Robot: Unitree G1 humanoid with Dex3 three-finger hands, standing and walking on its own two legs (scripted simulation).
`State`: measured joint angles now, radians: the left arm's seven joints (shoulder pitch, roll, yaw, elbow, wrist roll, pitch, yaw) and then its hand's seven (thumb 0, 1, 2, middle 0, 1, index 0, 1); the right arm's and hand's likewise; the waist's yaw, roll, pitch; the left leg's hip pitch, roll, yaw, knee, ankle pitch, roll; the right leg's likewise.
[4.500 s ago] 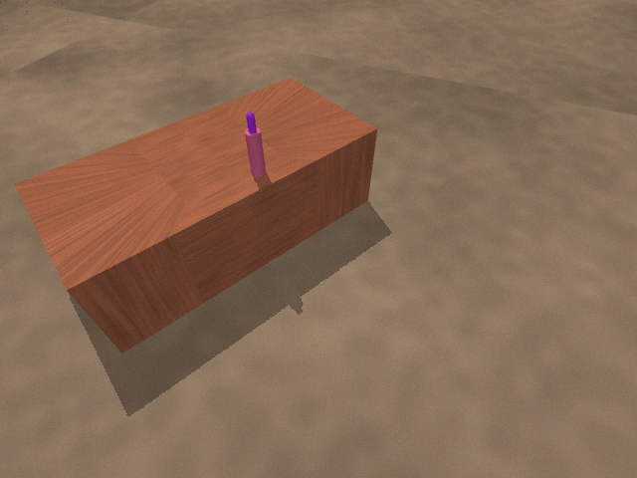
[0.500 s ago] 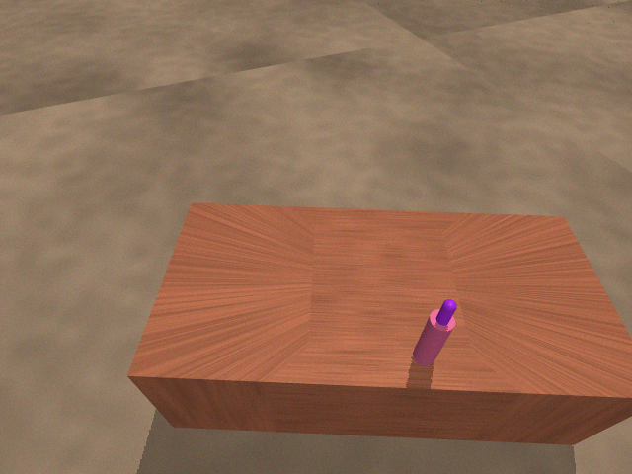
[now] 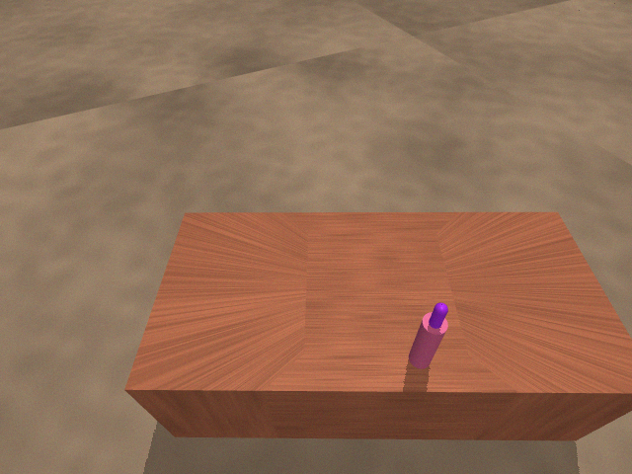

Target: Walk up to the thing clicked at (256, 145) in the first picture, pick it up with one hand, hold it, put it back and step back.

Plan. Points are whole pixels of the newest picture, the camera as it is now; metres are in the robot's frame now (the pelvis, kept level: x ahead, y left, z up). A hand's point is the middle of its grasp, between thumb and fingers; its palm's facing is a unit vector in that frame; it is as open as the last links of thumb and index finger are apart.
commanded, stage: walk up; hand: right
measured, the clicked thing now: (429, 335) +0.44 -0.22 -0.27
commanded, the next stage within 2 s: stand in 0.54 s
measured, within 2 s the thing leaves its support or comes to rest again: neither
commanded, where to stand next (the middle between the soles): +0.07 +0.00 m, yaw -1 degrees
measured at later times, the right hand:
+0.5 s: hand out of the picture +0.08 -0.25 -0.15, palm faces +0.04 +0.94 -0.34, open 7.4 cm
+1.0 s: hand out of the picture +0.07 -0.26 -0.15, palm faces +0.01 +0.94 -0.34, open 7.4 cm
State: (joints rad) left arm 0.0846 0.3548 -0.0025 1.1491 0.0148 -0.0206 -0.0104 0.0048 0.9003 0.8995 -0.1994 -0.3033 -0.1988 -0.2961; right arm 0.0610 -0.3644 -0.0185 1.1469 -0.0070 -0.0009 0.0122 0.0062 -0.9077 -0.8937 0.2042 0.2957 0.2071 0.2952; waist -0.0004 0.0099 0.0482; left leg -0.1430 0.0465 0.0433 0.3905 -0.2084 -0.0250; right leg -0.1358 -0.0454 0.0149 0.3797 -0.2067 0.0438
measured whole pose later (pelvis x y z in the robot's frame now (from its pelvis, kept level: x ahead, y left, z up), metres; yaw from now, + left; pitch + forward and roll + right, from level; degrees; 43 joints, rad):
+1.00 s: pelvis -0.01 +0.00 +0.00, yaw +0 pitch -3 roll +0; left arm 0.11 0.35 0.00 1.14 0.01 -0.01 -0.01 0.00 0.90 0.90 -0.20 -0.30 -0.20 -0.30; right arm 0.07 -0.35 -0.01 1.15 -0.01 0.00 0.01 0.01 -0.91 -0.89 0.20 0.30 0.21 0.30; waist 0.00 0.00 0.05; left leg -0.11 0.05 0.05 0.33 -0.17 -0.03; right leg -0.11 -0.04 0.02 0.32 -0.16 0.05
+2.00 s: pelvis +0.00 +0.00 +0.00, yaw +0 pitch -2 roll +0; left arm 0.13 0.36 0.00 1.12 0.02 -0.01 -0.01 0.00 0.90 0.90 -0.20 -0.30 -0.20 -0.30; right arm 0.10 -0.35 -0.01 1.14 -0.01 0.00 0.01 0.01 -0.91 -0.89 0.21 0.30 0.21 0.30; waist 0.00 -0.01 0.05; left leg -0.13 0.04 0.04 0.35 -0.18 -0.02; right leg -0.11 -0.05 0.01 0.32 -0.17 0.05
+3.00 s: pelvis -0.01 +0.00 -0.01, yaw +0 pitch +1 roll +0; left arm 0.18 0.31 0.03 0.88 -0.03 -0.03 0.03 0.01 0.91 0.91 -0.21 -0.31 -0.21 -0.30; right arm -0.01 -0.32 -0.11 1.05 -0.02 -0.01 0.01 0.01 -0.71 -0.70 0.12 0.17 0.12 0.17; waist 0.00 0.00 0.07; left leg -0.27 0.04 0.04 0.47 -0.23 -0.02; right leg -0.25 -0.05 0.01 0.45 -0.23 0.05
